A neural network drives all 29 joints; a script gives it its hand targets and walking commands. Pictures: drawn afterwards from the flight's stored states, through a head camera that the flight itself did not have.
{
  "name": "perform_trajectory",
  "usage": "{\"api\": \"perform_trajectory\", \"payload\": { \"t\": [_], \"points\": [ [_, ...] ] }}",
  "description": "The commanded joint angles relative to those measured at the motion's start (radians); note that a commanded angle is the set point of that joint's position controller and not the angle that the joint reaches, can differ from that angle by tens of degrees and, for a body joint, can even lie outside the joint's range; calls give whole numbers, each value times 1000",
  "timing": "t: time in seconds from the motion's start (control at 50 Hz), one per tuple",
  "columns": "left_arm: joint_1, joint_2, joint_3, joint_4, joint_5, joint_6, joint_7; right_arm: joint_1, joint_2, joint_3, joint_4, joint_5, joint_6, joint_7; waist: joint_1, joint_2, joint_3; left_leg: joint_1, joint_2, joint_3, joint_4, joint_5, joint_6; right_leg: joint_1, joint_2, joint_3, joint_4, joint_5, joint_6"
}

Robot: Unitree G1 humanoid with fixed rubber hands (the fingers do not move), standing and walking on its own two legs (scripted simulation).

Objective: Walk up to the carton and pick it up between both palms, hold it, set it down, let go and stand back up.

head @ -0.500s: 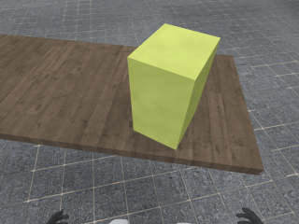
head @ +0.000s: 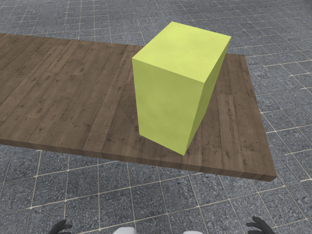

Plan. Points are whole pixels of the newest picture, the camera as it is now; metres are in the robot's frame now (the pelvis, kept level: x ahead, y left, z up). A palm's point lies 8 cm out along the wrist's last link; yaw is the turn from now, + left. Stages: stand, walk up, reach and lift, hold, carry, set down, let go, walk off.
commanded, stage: walk up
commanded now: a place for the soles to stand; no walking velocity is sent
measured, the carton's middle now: (178, 93) +0.46 -0.05 +0.09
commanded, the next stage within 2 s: none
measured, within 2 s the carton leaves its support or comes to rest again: neither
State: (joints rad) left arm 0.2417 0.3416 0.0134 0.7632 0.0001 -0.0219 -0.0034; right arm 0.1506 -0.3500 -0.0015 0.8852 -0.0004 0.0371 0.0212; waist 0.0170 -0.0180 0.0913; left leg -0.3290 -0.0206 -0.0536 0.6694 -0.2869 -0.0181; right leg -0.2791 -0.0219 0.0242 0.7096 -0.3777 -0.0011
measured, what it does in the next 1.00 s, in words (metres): stands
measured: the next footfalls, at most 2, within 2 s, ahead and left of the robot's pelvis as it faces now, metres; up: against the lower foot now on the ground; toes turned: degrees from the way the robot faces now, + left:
right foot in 1.74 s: +0.02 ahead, -0.06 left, +0.00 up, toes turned -7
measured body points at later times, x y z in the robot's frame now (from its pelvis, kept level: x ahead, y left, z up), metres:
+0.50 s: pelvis +0.01 +0.00 +0.00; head +0.03 +0.00 +0.45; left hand +0.11 +0.29 -0.11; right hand +0.12 -0.29 -0.12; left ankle +0.05 +0.13 -0.72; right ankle +0.01 -0.13 -0.72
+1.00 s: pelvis +0.02 +0.03 +0.00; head +0.05 +0.01 +0.45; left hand +0.12 +0.32 -0.10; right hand +0.13 -0.27 -0.13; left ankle +0.03 +0.13 -0.72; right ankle +0.00 -0.13 -0.72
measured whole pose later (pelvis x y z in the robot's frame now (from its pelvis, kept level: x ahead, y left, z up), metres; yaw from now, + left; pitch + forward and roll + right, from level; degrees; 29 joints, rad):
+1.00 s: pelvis +0.02 +0.03 +0.00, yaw -2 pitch -2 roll -1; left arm 0.25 0.34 0.01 0.76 0.00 -0.02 0.02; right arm 0.15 -0.37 0.00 0.84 0.00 0.03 0.02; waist 0.01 0.04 0.10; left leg -0.32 -0.02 -0.02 0.72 -0.36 0.02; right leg -0.28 -0.02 0.05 0.72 -0.40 0.02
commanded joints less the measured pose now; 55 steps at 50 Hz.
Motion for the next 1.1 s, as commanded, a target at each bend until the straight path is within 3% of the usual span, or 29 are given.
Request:
{"api": "perform_trajectory", "payload": {
  "t": [0.0, 0.04, 0.08, 0.14, 0.18, 0.26, 0.3, 0.36, 0.4, 0.44, 0.48, 0.5, 0.52, 0.54, 0.6, 0.64, 0.68, 0.72, 0.76, 0.8, 0.82, 0.86, 0.9, 0.92, 0.94, 0.96, 1.0, 1.04, 1.08],
  "points": [
    [54, 303, 86, -7, 8, -45, 32, -107, -233, -110, -154, -22, -24, 5, -18, 93, -87, 120, 95, -51, -96, -20, 78, -74, -136, 254, -320, 3, -93],
    [56, 313, 90, -7, 9, -44, 33, -103, -233, -112, -154, -26, -25, 4, -21, 93, -89, 122, 81, -38, -77, 11, 74, -79, -176, 304, -319, 14, -111],
    [31, 308, 86, -15, 6, -42, 32, -79, -237, -115, -153, -24, -27, 4, -37, 96, -81, 164, 95, -57, -110, -1, 82, -121, -162, 281, -299, 12, -103],
    [25, 262, 74, -21, 2, -39, 28, -74, -250, -119, -146, -29, -29, 3, -35, 171, -114, 223, 153, -122, -201, -33, 120, -146, -53, 122, -206, 1, -49],
    [59, 242, 72, -15, 0, -36, 30, -98, -242, -109, -152, -28, -26, 4, -11, 180, -108, 138, 174, -130, -217, -45, 142, -63, -29, 88, -192, 5, -43],
    [75, 330, 96, 0, 10, -46, 36, -113, -219, -108, -163, -26, -19, 7, -10, 49, -50, 27, 66, -20, -41, -57, 59, -53, -211, 373, -361, -52, -130],
    [52, 330, 97, -12, 14, -44, 35, -103, -220, -115, -163, -34, -22, 7, -23, 57, -40, 63, 61, -21, -58, -59, 61, -94, -234, 397, -354, -55, -146],
    [11, 274, 81, -29, 8, -41, 27, -51, -253, -127, -147, -35, -35, 5, -47, 125, -99, 239, 136, -120, -196, -74, 108, -188, -96, 181, -230, -37, -68],
    [33, 230, 69, -31, 0, -38, 28, -48, -264, -124, -153, -36, -36, 4, -40, 200, -121, 232, 225, -205, -278, -63, 174, -150, 2, 47, -91, -13, -26],
    [99, 223, 68, -12, -5, -37, 33, -102, -243, -110, -168, -30, -29, 4, 2, 219, -137, 121, 234, -161, -257, -46, 185, -11, 6, 11, -118, 26, -21],
    [137, 285, 83, 2, 9, -46, 40, -142, -232, -109, -175, -24, -19, 7, 22, 115, -101, 36, 123, -56, -89, -13, 90, 26, -103, 222, -308, 37, -79],
    [119, 339, 100, 7, 11, -48, 43, -130, -216, -108, -181, -22, -16, 8, 0, 50, -82, 6, 65, 5, 8, 5, 55, 15, -195, 359, -346, 42, -121],
    [103, 355, 106, 7, 9, -48, 44, -121, -209, -109, -184, -29, -14, 7, -5, 20, -68, -30, 45, -2, 24, -46, 48, 16, -258, 459, -355, 76, -168],
    [87, 356, 105, -2, 12, -46, 45, -104, -212, -115, -180, -36, -18, 6, -9, 24, -68, -8, 42, -15, 23, -95, 51, -9, -284, 478, -344, 101, -197],
    [27, 294, 83, -29, 12, -44, 40, -56, -244, -130, -170, -43, -36, 1, -44, 72, -125, 189, 107, -66, -130, 85, 83, -92, -181, 280, -226, 175, -110],
    [13, 241, 71, -41, -2, -40, 35, -17, -276, -135, -151, -39, -38, 0, -54, 166, -163, 301, 211, -174, -226, 108, 164, -167, -19, 75, -61, 84, -28],
    [68, 207, 63, -33, -7, -33, 43, -52, -267, -122, -166, -38, -33, -1, -26, 229, -151, 211, 291, -214, -269, 81, 232, -100, 22, -17, 7, -39, -14],
    [141, 233, 74, -10, -3, -36, 45, -125, -242, -113, -185, -31, -21, 1, 23, 201, -138, 70, 232, -123, -201, 40, 187, 35, -6, 29, -122, 19, -35],
    [145, 330, 99, 10, 15, -51, 50, -132, -217, -116, -199, -29, -13, 7, 12, 27, -95, -35, 67, 12, 50, 25, 54, 57, -182, 367, -320, 122, -120],
    [115, 361, 109, -6, 17, -48, 53, -101, -205, -119, -202, -41, -8, 3, 3, -31, -76, -98, 25, -8, 139, -222, 43, 47, -317, 537, -338, 237, -233],
    [103, 355, 112, -15, 23, -47, 55, -88, -214, -128, -201, -47, -12, 2, -3, -11, -64, -104, 32, -26, 166, -269, 50, 35, -332, 528, -309, 297, -256],
    [56, 328, 97, -35, 25, -43, 55, -53, -218, -133, -190, -52, -24, -2, -29, -14, -72, -31, 51, -25, 72, -217, 65, 5, -291, 422, -241, 362, -223],
    [5, 281, 78, -58, 2, -42, 48, 20, -261, -141, -164, -48, -43, -8, -78, 76, -135, 270, 152, -109, -154, 220, 107, -146, -138, 222, -84, 363, -86],
    [1, 238, 67, -67, -10, -42, 46, 55, -310, -152, -155, -49, -48, -10, -82, 155, -195, 394, 254, -230, -223, 325, 167, -201, -5, 72, 77, 246, -18],
    [-5, 200, 58, -75, -14, -33, 54, 54, -301, -141, -153, -43, -47, -10, -82, 217, -171, 404, 344, -316, -258, 454, 234, -273, 75, 11, 185, -165, 6],
    [-16, 230, 69, -75, -12, -24, 65, 77, -290, -132, -152, -39, -45, -12, -101, 188, -169, 349, 374, -361, -248, 443, 302, -254, 64, 60, 263, -315, -5],
    [-5, 240, 77, -70, -10, -17, 63, 37, -273, -128, -172, -42, -39, -17, -82, 170, -106, 283, 349, -312, -275, 332, 282, -256, 37, 77, 276, -290, -14],
    [37, 233, 75, -57, -11, -24, 58, 2, -250, -125, -181, -43, -30, -19, -58, 222, -99, 302, 293, -220, -234, 430, 283, -244, 9, 35, 210, -238, -7],
    [57, 218, 67, -53, -14, -38, 61, -8, -239, -121, -173, -40, -21, -16, -38, 209, -125, 321, 252, -138, -153, 576, 243, -157, -4, -17, -33, -118, -16]
  ]
}}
